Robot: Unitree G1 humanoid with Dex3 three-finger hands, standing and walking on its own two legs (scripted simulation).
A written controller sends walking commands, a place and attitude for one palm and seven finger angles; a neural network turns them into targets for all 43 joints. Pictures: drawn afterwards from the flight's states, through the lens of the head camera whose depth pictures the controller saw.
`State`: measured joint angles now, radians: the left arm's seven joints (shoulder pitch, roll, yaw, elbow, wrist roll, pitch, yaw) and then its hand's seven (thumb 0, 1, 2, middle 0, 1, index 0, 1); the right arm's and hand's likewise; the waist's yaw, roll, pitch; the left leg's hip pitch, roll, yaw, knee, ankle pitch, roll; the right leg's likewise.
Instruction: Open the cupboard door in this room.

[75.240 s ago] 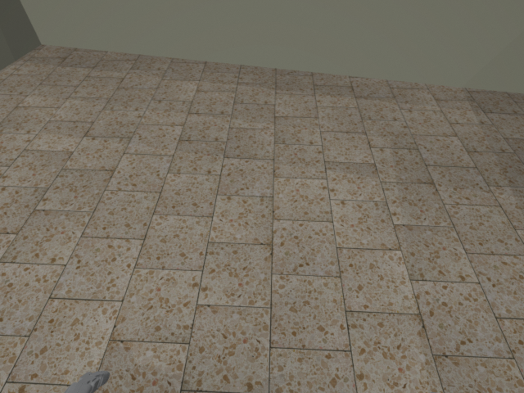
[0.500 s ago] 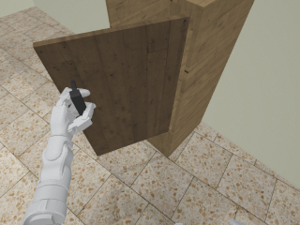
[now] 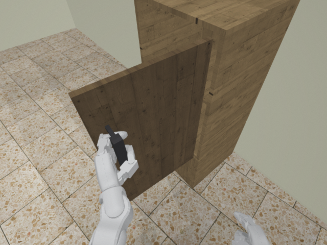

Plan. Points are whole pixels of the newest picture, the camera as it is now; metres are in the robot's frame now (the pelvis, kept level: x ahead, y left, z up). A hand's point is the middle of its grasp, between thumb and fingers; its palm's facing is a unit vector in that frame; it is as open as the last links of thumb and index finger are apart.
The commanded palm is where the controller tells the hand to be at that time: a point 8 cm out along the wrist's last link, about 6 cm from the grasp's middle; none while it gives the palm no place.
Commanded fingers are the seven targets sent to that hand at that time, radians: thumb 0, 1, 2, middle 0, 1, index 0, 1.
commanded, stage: pull the door open along its arc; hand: left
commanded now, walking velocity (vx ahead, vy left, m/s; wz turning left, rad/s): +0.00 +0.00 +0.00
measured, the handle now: (117, 147) +0.34 +0.14 +0.06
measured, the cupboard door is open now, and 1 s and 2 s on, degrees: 86 92 94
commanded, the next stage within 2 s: open thumb and fingers to let go in 0.10 s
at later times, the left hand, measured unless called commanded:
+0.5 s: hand (139, 171) +0.27 +0.07 +0.07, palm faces +0.38 -0.93 -0.02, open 8.0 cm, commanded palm +0.23 +0.11 +0.06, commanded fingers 0.00 -0.22 0.42 -0.32 -1.23 -0.32 -1.23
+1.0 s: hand (139, 175) +0.26 +0.07 +0.07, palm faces +0.30 -0.95 -0.02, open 15.1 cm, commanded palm +0.22 +0.11 +0.06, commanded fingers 0.00 -0.50 0.30 -0.15 -0.30 -0.15 -0.30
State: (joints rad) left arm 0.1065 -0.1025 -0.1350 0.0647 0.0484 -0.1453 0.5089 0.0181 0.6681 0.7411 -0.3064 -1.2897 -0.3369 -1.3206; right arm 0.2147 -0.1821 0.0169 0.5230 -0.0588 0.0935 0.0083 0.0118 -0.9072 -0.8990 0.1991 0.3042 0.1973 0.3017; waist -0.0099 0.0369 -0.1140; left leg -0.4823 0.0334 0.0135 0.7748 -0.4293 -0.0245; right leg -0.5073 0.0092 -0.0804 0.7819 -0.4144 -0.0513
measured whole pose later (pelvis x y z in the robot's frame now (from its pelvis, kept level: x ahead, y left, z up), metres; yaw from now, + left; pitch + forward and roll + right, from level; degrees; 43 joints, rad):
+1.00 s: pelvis -0.03 +0.01 -0.01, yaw +0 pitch +6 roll +0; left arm 0.07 -0.09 -0.27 0.10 0.08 -0.13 0.57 -0.01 -0.48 0.30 -0.25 -0.73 -0.26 -0.72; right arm 0.20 -0.18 0.02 0.56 -0.06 0.03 0.01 0.01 -0.91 -0.90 0.20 0.30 0.20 0.30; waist -0.01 0.04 -0.10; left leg -0.54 0.02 0.01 0.85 -0.42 -0.01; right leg -0.55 -0.01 -0.08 0.84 -0.40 -0.04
